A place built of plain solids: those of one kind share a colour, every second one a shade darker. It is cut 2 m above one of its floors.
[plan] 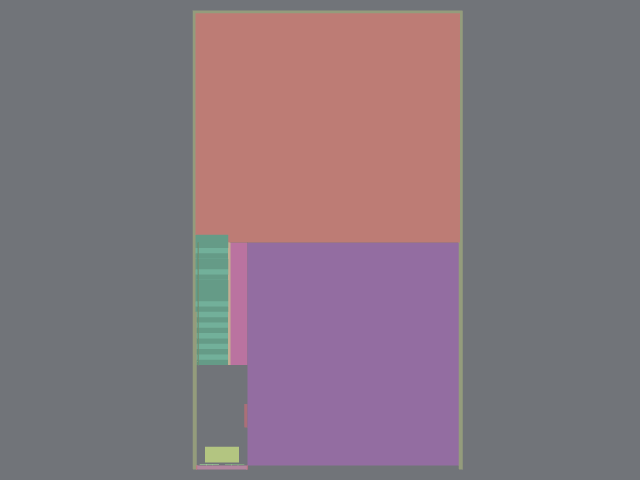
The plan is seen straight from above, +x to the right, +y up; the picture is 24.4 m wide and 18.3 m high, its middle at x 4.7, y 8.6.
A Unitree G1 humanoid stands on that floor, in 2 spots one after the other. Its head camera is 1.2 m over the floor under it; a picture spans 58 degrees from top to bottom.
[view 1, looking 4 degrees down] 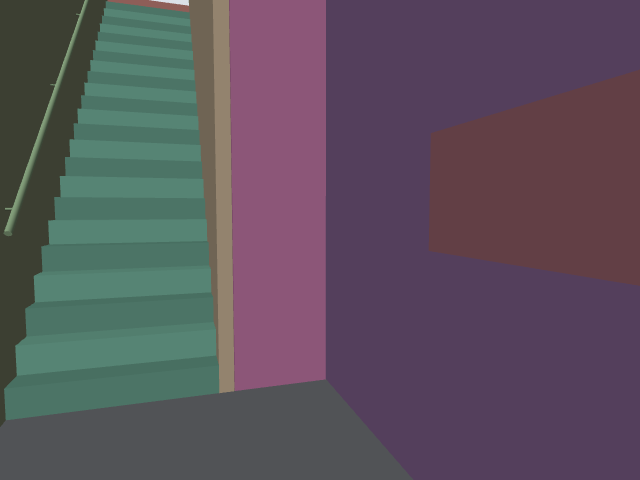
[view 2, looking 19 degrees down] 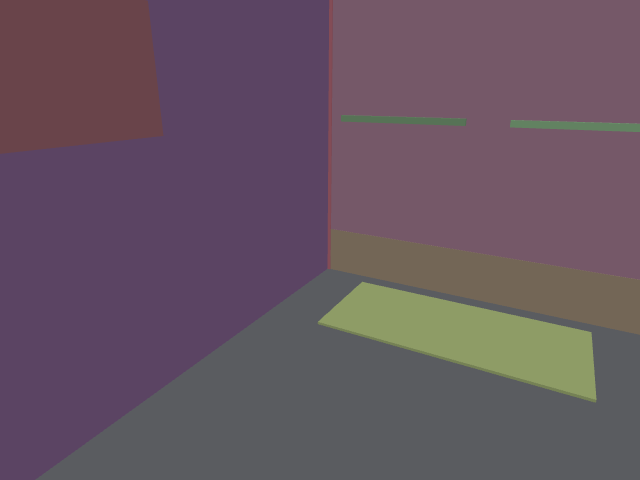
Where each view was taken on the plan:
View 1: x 0.96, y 1.00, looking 72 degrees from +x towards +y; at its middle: shops_return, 2.99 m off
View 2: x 0.59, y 2.53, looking -61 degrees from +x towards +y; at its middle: shops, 2.92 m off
